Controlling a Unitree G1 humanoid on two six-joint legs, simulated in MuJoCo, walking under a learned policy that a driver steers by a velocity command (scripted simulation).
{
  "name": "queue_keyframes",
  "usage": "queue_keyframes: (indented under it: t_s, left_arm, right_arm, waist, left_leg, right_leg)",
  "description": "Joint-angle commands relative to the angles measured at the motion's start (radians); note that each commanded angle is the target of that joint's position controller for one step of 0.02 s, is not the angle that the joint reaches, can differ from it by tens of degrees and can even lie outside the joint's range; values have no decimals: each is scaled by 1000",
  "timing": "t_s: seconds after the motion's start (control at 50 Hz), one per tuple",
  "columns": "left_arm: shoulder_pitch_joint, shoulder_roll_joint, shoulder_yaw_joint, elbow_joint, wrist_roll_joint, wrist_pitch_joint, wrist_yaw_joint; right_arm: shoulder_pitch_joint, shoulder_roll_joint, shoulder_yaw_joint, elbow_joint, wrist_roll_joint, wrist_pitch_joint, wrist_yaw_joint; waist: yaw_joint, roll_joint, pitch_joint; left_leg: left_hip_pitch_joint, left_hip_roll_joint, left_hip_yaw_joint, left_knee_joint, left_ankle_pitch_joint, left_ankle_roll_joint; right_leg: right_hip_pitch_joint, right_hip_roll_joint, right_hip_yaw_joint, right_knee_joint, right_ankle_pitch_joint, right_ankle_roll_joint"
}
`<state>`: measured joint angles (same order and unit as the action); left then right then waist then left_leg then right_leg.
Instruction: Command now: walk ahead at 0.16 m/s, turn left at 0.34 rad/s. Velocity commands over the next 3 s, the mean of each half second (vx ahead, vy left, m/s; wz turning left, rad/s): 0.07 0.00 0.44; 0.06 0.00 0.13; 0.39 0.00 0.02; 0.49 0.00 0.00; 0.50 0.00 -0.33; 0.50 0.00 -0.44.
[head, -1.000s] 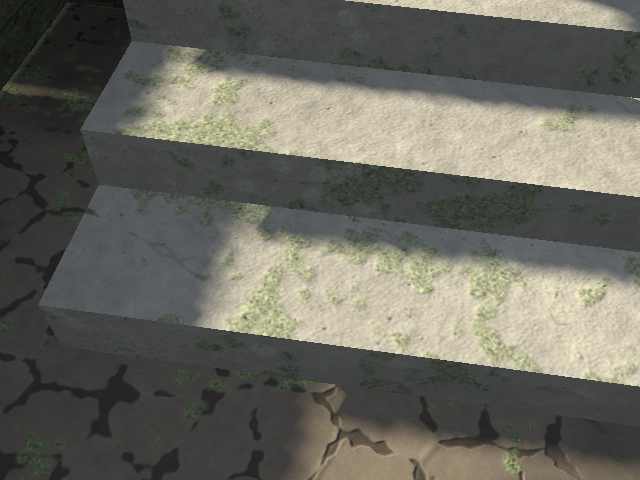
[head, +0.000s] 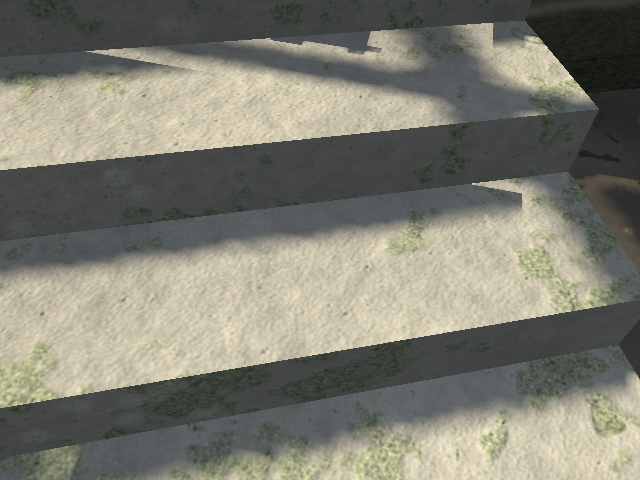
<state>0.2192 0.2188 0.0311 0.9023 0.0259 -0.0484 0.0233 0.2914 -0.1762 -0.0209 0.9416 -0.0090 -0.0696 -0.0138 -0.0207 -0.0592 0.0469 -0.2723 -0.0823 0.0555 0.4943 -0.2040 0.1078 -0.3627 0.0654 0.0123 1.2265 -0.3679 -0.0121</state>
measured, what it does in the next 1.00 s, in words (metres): steps on the spot, turning left: right foot, then left foot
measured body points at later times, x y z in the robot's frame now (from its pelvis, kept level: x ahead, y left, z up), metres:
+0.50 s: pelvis +0.02 -0.02 +0.01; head +0.03 +0.01 +0.46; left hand +0.12 +0.25 -0.11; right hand +0.21 -0.25 -0.09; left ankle +0.04 +0.06 -0.73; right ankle +0.05 -0.17 -0.63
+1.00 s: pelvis +0.01 -0.06 +0.00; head +0.02 -0.06 +0.45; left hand +0.06 +0.18 -0.12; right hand +0.14 -0.27 -0.13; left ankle -0.07 +0.04 -0.73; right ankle +0.05 -0.17 -0.73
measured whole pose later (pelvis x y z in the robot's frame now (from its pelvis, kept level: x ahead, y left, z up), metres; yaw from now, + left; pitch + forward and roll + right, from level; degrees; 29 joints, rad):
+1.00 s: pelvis +0.01 -0.06 +0.00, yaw +19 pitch -1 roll +0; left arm 0.21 0.13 0.02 0.78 0.03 0.00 0.03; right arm 0.32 -0.18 -0.05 0.81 -0.03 0.03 -0.02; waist -0.02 0.00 0.02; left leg -0.12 -0.02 -0.03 0.45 -0.30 0.00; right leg -0.23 0.00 0.00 0.51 -0.26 -0.01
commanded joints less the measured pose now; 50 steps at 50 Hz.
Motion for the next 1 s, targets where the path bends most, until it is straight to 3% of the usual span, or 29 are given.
queue_keyframes:
  t_s: [0.02,0.1,0.2,0.3,0.32,0.34,0.38,0.44,0.5,0.54,0.56,0.6,0.62,0.64,0.66,0.68,0.7,0.72,0.74,0.76,0.8,0.84,0.86,0.88,0.9,0.94,0.96,0.98,1.0]
  left_arm:
    - [42,85,22,-79,34,21,-6]
    - [18,43,16,-129,20,64,-7]
    - [-50,15,12,-189,9,85,13]
    - [-113,24,11,-267,26,96,19]
    - [-154,54,18,-299,-49,68,41]
    - [-134,49,13,-285,-64,64,53]
    - [-94,61,14,-277,-58,60,56]
    - [-78,27,4,-274,-44,65,40]
    - [-87,33,7,-263,-56,64,24]
    - [-72,67,21,-248,-68,57,21]
    - [-64,78,27,-238,-65,52,19]
    - [-84,71,32,-219,-42,39,20]
    - [-85,81,36,-218,-28,31,20]
    - [-44,115,40,-216,-10,24,19]
    - [-14,135,42,-216,37,18,10]
    - [-80,124,41,-241,47,8,4]
    - [-149,105,38,-256,32,12,8]
    - [-155,95,37,-251,13,16,6]
    - [-173,68,27,-239,-2,21,8]
    - [-157,38,13,-223,-6,27,10]
    - [-88,10,-3,-206,-6,25,14]
    - [-59,39,1,-206,-4,29,17]
    - [-27,51,5,-203,-3,32,17]
    - [45,115,31,-179,28,41,20]
    - [55,126,39,-171,32,43,17]
    - [27,81,31,-169,9,40,13]
    - [19,51,26,-173,2,33,8]
    - [-5,15,21,-188,-13,30,2]
    - [-30,8,16,-183,-8,31,1]
  right_arm:
    - [-9,-121,-30,-60,4,19,-1]
    - [63,-173,-53,-58,-13,34,-11]
    - [85,-170,-66,-94,-10,63,-35]
    - [119,-190,-79,-113,-3,73,-54]
    - [52,-116,-48,-205,11,87,-76]
    - [17,-138,-50,-226,4,101,-91]
    - [-15,-176,-57,-272,-5,119,-108]
    - [-60,-173,-61,-321,0,146,-114]
    - [-57,-164,-61,-349,-5,166,-110]
    - [-22,-160,-62,-346,-10,165,-96]
    - [-18,-148,-59,-344,-1,160,-88]
    - [-3,-121,-53,-332,20,143,-68]
    - [35,-119,-58,-317,11,135,-54]
    - [110,-103,-63,-302,-15,126,-40]
    - [95,-124,-80,-313,6,116,-41]
    - [64,-203,-107,-316,8,114,-44]
    - [52,-222,-120,-307,19,125,-43]
    - [47,-192,-114,-292,17,133,-40]
    - [56,-154,-105,-274,7,142,-39]
    - [64,-116,-93,-258,5,142,-35]
    - [-59,-69,-69,-293,11,120,-24]
    - [-108,-27,-47,-295,16,113,-19]
    - [-108,-23,-43,-289,23,112,-20]
    - [-51,-84,-52,-250,-14,129,-13]
    - [-6,-73,-53,-241,-6,129,-14]
    - [61,-56,-40,-194,-5,108,-16]
    - [67,-77,-39,-188,-20,88,-18]
    - [55,-121,-46,-172,-32,70,-11]
    - [28,-104,-41,-171,-28,56,-5]
  waist:
    - [59,74,-37]
    - [44,75,-82]
    - [-10,163,-131]
    - [-29,121,-111]
    - [-30,145,-160]
    - [-25,204,-168]
    - [-1,182,-139]
    - [14,184,-109]
    - [-10,241,-103]
    - [-32,252,-103]
    - [-32,240,-97]
    - [-32,178,-67]
    - [-44,107,-67]
    - [-63,-54,-105]
    - [-28,-231,-116]
    - [-15,-188,-128]
    - [-28,-134,-118]
    - [-36,-54,-103]
    - [-40,-42,-76]
    - [-35,-43,-60]
    - [7,-61,-41]
    - [27,-116,-71]
    - [47,-137,-95]
    - [76,-85,-60]
    - [55,-115,-61]
    - [3,-100,-56]
    - [6,-80,-66]
    - [28,69,-36]
    - [22,124,-10]
  left_leg:
    - [75,309,-343,-166,725,225]
    - [49,246,-313,-113,702,177]
    - [127,234,-417,-82,541,183]
    - [185,224,-523,-65,318,194]
    - [236,241,-631,-109,201,156]
    - [242,250,-637,-119,202,157]
    - [189,247,-606,-115,191,155]
    - [65,183,-515,-114,219,101]
    - [-5,197,-513,-138,278,88]
    - [54,233,-561,-140,347,96]
    - [85,233,-573,-131,337,91]
    - [81,167,-538,-96,193,59]
    - [29,107,-487,-20,20,27]
    - [-95,8,-389,140,-243,-35]
    - [-186,-80,-282,372,-422,-110]
    - [-160,-45,-243,689,-482,-189]
    - [-191,-33,-227,914,-471,-225]
    - [-206,-25,-233,983,-403,-241]
    - [-211,-28,-219,1026,-342,-256]
    - [-200,-26,-205,1011,-288,-263]
    - [-254,22,-183,662,-235,-255]
    - [-146,79,-104,324,-284,-258]
    - [-75,78,-74,209,-335,-259]
    - [-42,2,13,148,-404,-207]
    - [4,15,2,47,-328,-175]
    - [172,41,-23,-216,-2,-124]
    - [247,102,-110,-233,35,-102]
    - [146,146,-168,-154,-7,-68]
    - [73,160,-200,-185,-105,-38]
  right_leg:
    - [-228,-49,20,313,-9,45]
    - [-306,-38,-7,354,56,68]
    - [-468,-25,-22,488,65,85]
    - [-603,-44,27,478,27,77]
    - [-576,-29,99,368,13,134]
    - [-548,-4,76,415,-15,160]
    - [-493,-12,72,329,-17,182]
    - [-298,-23,18,52,25,188]
    - [-73,-40,-6,-272,11,172]
    - [-12,-65,17,-461,0,146]
    - [13,-72,18,-584,33,129]
    - [97,-58,-17,-856,191,96]
    - [159,-98,24,-894,240,79]
    - [280,-241,161,-848,581,24]
    - [216,-441,356,-908,750,-161]
    - [107,-509,411,-918,737,-284]
    - [77,-452,335,-896,654,-277]
    - [64,-373,241,-872,529,-232]
    - [51,-317,184,-849,486,-205]
    - [44,-275,143,-841,451,-197]
    - [173,-227,118,-846,312,-173]
    - [231,-223,131,-849,339,-165]
    - [242,-230,163,-866,285,-175]
    - [252,-246,188,-894,362,-178]
    - [249,-251,202,-885,349,-170]
    - [163,-227,193,-890,221,-103]
    - [112,-211,184,-879,194,-66]
    - [128,-118,75,-869,96,-41]
    - [163,-86,30,-820,76,-35]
